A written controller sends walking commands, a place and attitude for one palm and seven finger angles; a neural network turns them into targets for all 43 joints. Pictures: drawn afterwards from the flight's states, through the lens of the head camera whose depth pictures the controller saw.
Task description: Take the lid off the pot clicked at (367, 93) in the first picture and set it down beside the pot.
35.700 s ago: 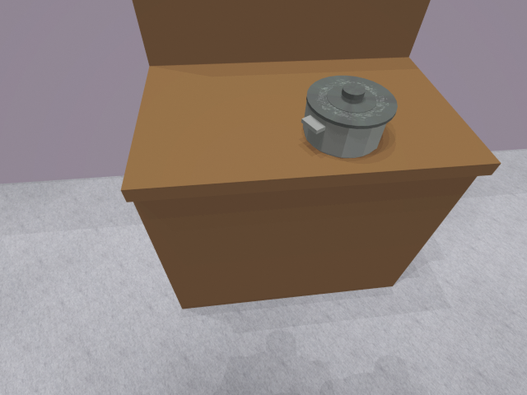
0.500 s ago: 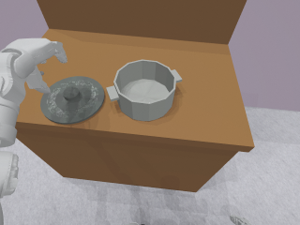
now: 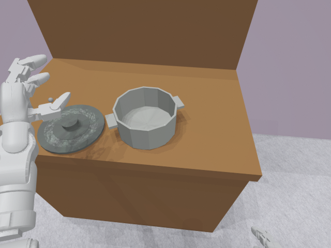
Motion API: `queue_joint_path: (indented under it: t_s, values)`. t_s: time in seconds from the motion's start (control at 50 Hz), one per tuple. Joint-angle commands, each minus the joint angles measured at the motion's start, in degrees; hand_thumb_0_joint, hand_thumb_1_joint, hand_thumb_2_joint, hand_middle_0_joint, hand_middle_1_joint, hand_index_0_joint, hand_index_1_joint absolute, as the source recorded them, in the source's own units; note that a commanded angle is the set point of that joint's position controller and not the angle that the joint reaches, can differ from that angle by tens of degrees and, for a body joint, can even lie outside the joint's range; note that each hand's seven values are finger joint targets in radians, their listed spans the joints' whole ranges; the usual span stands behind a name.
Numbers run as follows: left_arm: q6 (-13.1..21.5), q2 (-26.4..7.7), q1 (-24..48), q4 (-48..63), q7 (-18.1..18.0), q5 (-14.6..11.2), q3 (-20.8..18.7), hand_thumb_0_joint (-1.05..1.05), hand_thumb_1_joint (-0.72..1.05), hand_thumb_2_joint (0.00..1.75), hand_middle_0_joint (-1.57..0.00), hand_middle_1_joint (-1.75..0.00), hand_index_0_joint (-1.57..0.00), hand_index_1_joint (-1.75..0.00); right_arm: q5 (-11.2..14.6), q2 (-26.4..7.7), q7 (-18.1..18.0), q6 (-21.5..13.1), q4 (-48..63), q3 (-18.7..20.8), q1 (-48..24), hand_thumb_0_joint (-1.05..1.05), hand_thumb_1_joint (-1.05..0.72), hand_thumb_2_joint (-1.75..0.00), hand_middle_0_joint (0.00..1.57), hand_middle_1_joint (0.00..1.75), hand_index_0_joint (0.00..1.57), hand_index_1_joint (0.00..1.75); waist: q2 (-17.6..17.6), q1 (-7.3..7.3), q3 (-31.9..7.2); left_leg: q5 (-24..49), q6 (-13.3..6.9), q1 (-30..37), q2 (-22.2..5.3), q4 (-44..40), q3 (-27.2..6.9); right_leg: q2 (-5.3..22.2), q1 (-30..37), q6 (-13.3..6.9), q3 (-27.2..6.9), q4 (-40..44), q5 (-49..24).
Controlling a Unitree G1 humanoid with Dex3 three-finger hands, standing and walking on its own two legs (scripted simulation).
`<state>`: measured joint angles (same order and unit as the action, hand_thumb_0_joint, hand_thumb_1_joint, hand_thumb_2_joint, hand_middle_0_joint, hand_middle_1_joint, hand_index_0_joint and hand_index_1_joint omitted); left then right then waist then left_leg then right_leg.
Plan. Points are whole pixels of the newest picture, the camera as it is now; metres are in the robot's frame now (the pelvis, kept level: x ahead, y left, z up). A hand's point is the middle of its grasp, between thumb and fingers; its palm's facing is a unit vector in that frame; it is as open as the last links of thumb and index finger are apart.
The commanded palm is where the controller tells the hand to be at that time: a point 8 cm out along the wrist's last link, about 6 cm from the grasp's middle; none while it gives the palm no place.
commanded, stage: draw the hand back to the body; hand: left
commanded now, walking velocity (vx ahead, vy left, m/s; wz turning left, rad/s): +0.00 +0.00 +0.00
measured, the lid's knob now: (69, 122) +0.47 +0.33 +0.00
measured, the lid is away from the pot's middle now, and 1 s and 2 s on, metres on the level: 0.24 0.24 0.24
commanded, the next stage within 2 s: step back with the hand held close in 1.26 s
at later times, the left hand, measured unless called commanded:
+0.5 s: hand (58, 132) +0.28 +0.22 +0.18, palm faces +0.44 -0.85 -0.28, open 7.7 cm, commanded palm +0.23 +0.26 +0.20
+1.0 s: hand (44, 177) +0.20 +0.22 +0.17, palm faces +0.38 -0.86 -0.34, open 7.4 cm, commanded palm +0.14 +0.26 +0.19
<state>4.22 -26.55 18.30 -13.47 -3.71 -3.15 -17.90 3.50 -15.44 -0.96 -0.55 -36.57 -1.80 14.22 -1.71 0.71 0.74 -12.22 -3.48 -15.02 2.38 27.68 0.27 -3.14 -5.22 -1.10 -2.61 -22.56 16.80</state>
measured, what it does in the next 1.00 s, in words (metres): stands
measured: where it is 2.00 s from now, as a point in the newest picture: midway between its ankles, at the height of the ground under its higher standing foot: outside the picture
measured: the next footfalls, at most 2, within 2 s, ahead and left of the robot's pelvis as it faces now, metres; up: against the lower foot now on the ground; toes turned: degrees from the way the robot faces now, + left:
none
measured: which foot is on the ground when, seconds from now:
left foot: down 0.00-1.00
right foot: down 0.00-1.00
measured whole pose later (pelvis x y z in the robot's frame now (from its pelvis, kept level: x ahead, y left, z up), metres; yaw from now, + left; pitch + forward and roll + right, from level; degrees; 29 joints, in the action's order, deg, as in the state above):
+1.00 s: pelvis +0.00 -0.03 +0.00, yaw +1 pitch -4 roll -1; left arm 6.6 -20.6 -24.2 22.5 -3.9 -7.4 -17.9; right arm 2.1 -13.0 -2.5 -3.3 -36.1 -1.2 9.2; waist -3.5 -2.2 0.6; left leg -12.1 -1.4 -10.7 0.8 26.8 -0.9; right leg -4.8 -0.5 -3.1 -1.6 -20.9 16.3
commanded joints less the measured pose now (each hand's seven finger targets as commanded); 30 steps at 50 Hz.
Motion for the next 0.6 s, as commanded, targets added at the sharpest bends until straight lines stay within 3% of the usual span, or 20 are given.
queue_joint_path:
  t_s: [0.0, 0.04, 0.08, 0.12, 0.18, 0.28, 0.32, 0.42, 0.48, 0.54, 0.58]
  values:
    - [4.1, -14.6, 18.6, 19.9, -1.6, -0.8, -4.7, 0.0, 0.46, 0.79, -0.28, -0.56, -0.28, -0.56, -0.1, -7.3, -0.9, -3.5, 8.4, 3.1, -6.9, 0.0, -0.9, -0.9, 0.2, 0.3, 0.2, 0.3, -6.0, 0.11, -15.8, 15.8, 1.4, 20.0, -4.5, -1.8, -3.4, 1.0, -7.5, -1.8, 2.7, 2.4, -18.6]
    - [2.9, -13.1, 12.3, 15.8, -1.7, -1.4, -4.8, 0.0, 0.51, 0.8, -0.27, -0.53, -0.27, -0.53, -0.1, -7.2, -1.1, -3.2, 7.7, 3.3, -6.8, 0.0, -0.9, -0.9, 0.2, 0.3, 0.2, 0.3, -2.1, -0.05, -13.0, 13.6, 0.9, 17.3, -4.1, -1.6, -2.2, 1.0, -7.1, -1.5, 2.6, 2.7, -19.1]
    - [2.7, -13.5, 9.6, 16.7, -1.8, -1.7, -5.7, 0.0, 0.55, 0.81, -0.26, -0.5, -0.26, -0.5, 0.0, -7.0, -1.2, -2.9, 7.8, 3.3, -7.5, 0.0, -0.9, -0.9, 0.2, 0.3, 0.2, 0.3, -0.1, -0.19, -12.7, 12.1, 0.6, 15.3, -3.6, -1.3, -1.3, 1.3, -5.6, -1.2, 2.3, 3.0, -20.1]
    - [2.9, -13.0, 8.7, 19.9, -1.7, -2.0, -5.4, 0.0, 0.6, 0.83, -0.25, -0.48, -0.25, -0.48, 0.1, -6.8, -1.3, -2.9, 8.1, 3.2, -8.4, 0.0, -0.9, -0.9, 0.2, 0.3, 0.2, 0.3, -1.3, -0.52, -13.7, 13.2, 0.3, 16.0, -3.1, -0.8, -0.6, 1.6, -4.9, -0.9, 1.9, 2.7, -22.6]
    - [3.5, -16.2, 7.0, 24.5, -2.1, -2.3, -8.9, 0.0, 0.67, 0.84, -0.24, -0.44, -0.24, -0.44, -0.1, -6.4, -1.4, -3.1, 8.3, 3.1, -9.7, 0.0, -0.9, -0.9, 0.2, 0.3, 0.2, 0.3, -1.9, -1.12, -14.5, 14.0, 0.2, 15.5, -2.7, -0.3, -0.1, 2.3, -2.6, -0.4, 1.2, 2.8, -26.3]
    - [3.2, -13.4, -0.9, 25.4, -1.7, -3.2, -9.1, 0.0, 0.78, 0.87, -0.22, -0.37, -0.22, -0.37, -0.2, -5.7, -1.6, -3.1, 8.3, 3.0, -11.1, 0.0, -0.9, -0.9, 0.2, 0.3, 0.2, 0.3, -0.2, -1.46, -12.4, 14.1, 0.3, 13.8, -2.2, 0.2, 1.0, 3.3, -1.4, 0.7, 1.0, 2.3, -32.8]
    - [2.7, -11.2, -3.6, 24.9, -1.3, -3.5, -7.7, 0.0, 0.83, 0.88, -0.21, -0.34, -0.21, -0.34, -0.1, -5.5, -1.7, -2.8, 8.5, 3.0, -11.7, 0.0, -0.9, -0.9, 0.2, 0.3, 0.2, 0.3, 1.1, -1.44, -10.4, 12.2, 0.2, 13.1, -2.2, 0.1, 1.5, 3.5, -2.5, 1.2, 0.9, 2.5, -32.5]
    - [3.4, -11.2, -6.7, 30.3, -1.1, -4.1, -8.6, 0.0, 0.9, 0.9, -0.2, -0.3, -0.2, -0.3, -0.2, -5.0, -1.9, -3.1, 9.1, 2.9, -13.1, 0.0, -0.9, -0.9, 0.2, 0.3, 0.2, 0.3, 1.4, -1.7, -9.9, 11.5, 0.1, 13.3, -2.1, 0.5, 1.7, 4.1, -2.6, 1.8, 0.3, 2.9, -34.2]
    - [4.3, -11.9, -7.0, 35.8, -1.5, -4.0, -9.3, 0.0, 0.9, 0.9, -0.2, -0.3, -0.2, -0.3, -0.5, -4.7, -2.1, -3.8, 9.5, 2.9, -13.7, 0.0, -0.9, -0.9, 0.2, 0.3, 0.2, 0.3, -1.3, -1.76, -11.6, 12.5, 0.1, 15.2, -2.0, 0.6, 1.7, 4.3, -2.3, 1.6, 0.1, 3.2, -33.9]
    - [4.0, -10.0, -13.9, 34.0, -1.5, -4.3, -9.3, 0.0, 0.9, 0.9, -0.2, -0.3, -0.2, -0.3, -0.6, -4.5, -2.3, -4.0, 9.1, 3.0, -13.8, 0.0, -0.9, -0.9, 0.2, 0.3, 0.2, 0.3, 0.4, -2.23, -9.7, 11.9, 0.2, 14.6, -2.2, 0.2, 1.8, 4.2, -2.8, 1.6, 0.3, 3.5, -32.5]
    - [4.3, -8.8, -16.0, 36.6, -1.4, -4.4, -8.1, 0.0, 0.9, 0.9, -0.2, -0.3, -0.2, -0.3, -0.6, -4.4, -2.1, -4.1, 9.3, 3.0, -13.9, 0.0, -0.9, -0.9, 0.2, 0.3, 0.2, 0.3, -0.9, -2.07, -9.7, 12.2, 0.3, 15.1, -2.2, 0.1, 1.7, 4.1, -2.8, 1.3, 0.5, 3.7, -31.3]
